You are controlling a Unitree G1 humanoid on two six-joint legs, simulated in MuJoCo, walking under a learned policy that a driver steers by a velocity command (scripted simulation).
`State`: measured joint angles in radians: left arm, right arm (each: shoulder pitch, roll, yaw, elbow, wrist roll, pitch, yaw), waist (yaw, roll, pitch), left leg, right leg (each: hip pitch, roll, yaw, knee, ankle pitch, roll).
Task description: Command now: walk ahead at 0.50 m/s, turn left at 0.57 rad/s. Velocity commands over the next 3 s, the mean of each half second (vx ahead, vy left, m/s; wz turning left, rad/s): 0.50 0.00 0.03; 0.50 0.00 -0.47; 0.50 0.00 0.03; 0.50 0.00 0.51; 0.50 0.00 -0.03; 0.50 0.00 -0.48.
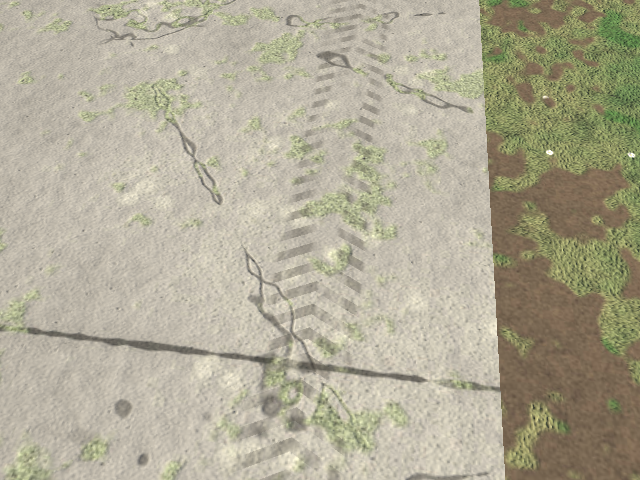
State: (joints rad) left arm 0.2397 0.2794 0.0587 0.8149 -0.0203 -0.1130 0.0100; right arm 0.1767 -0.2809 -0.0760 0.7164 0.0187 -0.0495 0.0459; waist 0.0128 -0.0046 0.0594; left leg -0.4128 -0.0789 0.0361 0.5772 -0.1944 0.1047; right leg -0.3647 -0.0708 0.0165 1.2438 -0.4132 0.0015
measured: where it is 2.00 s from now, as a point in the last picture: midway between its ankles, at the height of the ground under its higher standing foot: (415, 244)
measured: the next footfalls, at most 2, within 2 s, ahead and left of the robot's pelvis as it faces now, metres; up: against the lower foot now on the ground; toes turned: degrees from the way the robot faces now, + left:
right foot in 0.44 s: +0.43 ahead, -0.14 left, +0.00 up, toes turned -1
left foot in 0.92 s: +0.72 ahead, +0.01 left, +0.00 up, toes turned -21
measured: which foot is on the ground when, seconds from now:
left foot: down 0.00-0.46, up 0.48-0.90, down 0.92-1.00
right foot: up 0.00-0.42, down 0.44-0.94, up 0.96-1.00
